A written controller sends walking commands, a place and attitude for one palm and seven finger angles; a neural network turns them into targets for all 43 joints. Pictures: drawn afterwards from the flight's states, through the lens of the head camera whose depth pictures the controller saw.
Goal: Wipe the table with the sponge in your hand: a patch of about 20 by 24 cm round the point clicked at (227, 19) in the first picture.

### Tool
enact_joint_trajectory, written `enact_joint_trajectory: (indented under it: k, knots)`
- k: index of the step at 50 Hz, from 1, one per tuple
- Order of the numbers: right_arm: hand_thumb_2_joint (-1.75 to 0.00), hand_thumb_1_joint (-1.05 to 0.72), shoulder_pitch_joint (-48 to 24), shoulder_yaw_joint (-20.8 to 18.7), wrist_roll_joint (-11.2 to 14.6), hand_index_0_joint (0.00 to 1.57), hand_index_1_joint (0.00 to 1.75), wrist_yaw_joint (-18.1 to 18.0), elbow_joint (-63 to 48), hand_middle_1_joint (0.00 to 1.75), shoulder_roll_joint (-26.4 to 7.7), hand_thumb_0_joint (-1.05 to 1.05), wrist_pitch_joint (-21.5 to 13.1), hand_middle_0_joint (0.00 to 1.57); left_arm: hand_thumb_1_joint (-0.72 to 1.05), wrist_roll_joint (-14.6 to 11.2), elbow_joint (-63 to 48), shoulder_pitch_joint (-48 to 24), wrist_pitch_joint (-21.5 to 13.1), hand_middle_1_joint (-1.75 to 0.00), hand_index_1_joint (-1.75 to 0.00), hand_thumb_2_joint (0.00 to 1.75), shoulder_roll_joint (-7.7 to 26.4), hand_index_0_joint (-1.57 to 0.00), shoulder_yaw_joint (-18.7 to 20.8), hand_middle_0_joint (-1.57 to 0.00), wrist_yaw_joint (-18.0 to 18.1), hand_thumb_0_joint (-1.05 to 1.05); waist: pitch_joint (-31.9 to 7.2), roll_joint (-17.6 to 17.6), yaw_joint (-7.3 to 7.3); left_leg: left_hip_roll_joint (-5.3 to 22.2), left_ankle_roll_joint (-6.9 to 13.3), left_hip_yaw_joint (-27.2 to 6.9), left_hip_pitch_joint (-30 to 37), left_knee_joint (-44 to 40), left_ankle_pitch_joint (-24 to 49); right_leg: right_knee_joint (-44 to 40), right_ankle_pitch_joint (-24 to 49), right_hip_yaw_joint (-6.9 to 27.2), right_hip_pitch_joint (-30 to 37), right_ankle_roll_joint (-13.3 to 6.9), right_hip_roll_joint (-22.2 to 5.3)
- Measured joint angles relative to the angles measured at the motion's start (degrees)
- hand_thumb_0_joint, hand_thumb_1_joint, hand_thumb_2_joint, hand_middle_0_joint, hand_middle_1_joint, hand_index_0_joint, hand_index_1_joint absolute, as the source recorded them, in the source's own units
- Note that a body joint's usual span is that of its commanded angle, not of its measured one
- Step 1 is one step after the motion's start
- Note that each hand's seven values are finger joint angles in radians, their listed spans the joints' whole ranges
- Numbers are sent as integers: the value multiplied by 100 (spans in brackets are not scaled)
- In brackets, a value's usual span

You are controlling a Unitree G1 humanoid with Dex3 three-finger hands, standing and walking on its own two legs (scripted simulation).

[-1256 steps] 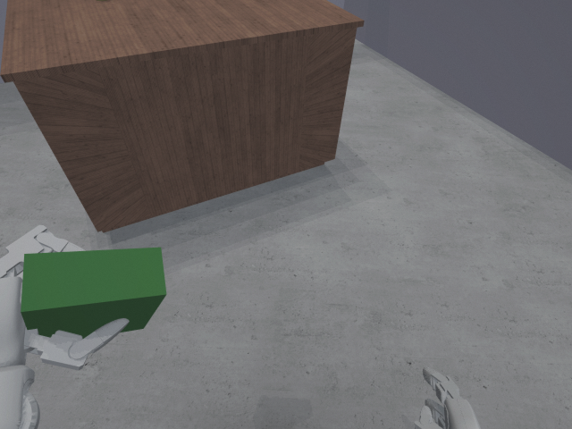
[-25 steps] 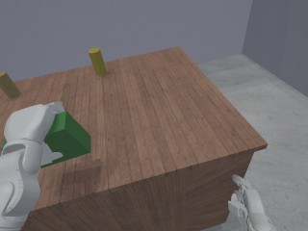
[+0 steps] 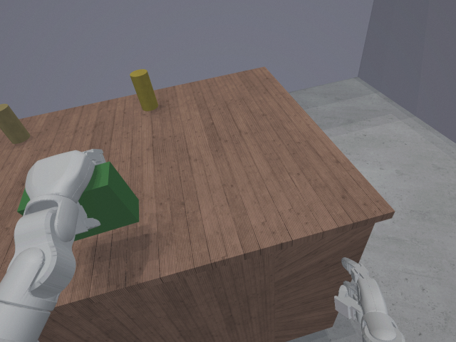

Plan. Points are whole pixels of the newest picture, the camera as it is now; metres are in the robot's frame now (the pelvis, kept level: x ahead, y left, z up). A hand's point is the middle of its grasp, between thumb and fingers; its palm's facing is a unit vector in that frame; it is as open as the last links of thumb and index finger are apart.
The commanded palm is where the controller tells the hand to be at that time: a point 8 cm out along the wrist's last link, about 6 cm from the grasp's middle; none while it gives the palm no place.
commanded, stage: move the sponge above the wiping area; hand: left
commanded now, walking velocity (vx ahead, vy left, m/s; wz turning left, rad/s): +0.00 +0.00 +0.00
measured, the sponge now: (91, 210) +0.26 +0.29 +0.13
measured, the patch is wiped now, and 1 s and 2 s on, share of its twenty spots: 0.00 0.00 0.00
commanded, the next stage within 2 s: lower the sponge onto the table in 1.40 s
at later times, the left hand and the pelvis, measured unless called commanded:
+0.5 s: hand (79, 197) +0.28 +0.31 +0.15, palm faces +0.03 -0.03 -1.00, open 9.5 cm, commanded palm +0.24 +0.31 +0.22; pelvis +0.02 +0.00 +0.00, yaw +1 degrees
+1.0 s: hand (80, 195) +0.28 +0.32 +0.15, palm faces +0.08 -0.05 -1.00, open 9.5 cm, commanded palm +0.25 +0.31 +0.21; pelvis +0.02 +0.02 +0.00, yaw +1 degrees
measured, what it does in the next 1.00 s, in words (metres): stands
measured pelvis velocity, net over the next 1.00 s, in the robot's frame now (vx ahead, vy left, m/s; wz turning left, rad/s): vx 0.02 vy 0.02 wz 0.01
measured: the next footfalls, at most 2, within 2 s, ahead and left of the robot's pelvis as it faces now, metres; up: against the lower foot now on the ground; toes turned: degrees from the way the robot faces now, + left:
none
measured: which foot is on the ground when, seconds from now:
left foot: down 0.00-1.00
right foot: down 0.00-1.00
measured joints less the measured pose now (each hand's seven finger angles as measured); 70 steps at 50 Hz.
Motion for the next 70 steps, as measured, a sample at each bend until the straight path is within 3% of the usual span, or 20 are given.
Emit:
enact_joint_trajectory:
  k: [9, 32, 47, 56, 70]
  knots:
    - [-90, -90, 86, -19, -13, 20, 30, 3, -11, 30, -45, 2, 8, 20, -44, 39, 107, 73, -143, -137, -137, 102, -43, -78, -18, -79, -51, 0, 1, 22, 4, 10, -10, -56, -23, 17, -37, -26, -33, -50, 15, -10, 12]
    - [-90, -90, 211, -96, -32, 20, 30, -41, 13, 30, -67, 2, -13, 20, -44, -62, 354, 314, -693, -137, -137, 103, 111, -78, 417, -79, 51, 0, 40, -51, -39, 16, 22, -94, -17, 47, -187, -163, -101, -69, 111, 35, 27]
    - [-90, -90, 227, -200, -19, 17, 29, -36, 33, 30, -62, 2, 80, 20, -44, 39, 76, 387, -552, -137, -137, 103, -64, -78, 241, -79, 226, 0, 36, -91, -31, -67, 111, -47, 86, -125, -124, -335, -19, -12, 206, 126, -45]
    - [-90, -90, 178, -201, 18, 14, 28, -6, 56, 30, -85, 2, 155, 20, -44, 66, -10, 328, -235, -137, -137, 103, -85, -78, 180, -79, 178, 0, 23, -78, -13, -96, 129, -34, 109, -193, -65, -353, 16, 5, 203, 141, -71]
    - [-90, -90, 140, -147, 11, 14, 27, -33, 102, 30, -59, 2, 111, 20, -44, 86, 73, 235, -279, -137, -137, 103, -67, -78, 98, -79, 128, 0, 30, -26, 20, -57, 80, -66, 115, -184, -33, -328, 29, -22, 206, 89, -31]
